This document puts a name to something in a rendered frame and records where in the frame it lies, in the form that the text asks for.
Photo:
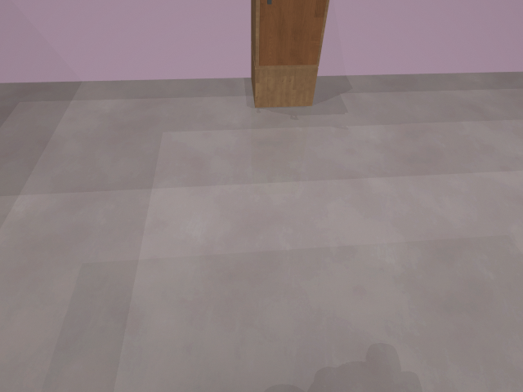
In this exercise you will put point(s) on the cupboard door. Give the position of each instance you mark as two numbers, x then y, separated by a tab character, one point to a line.
290	31

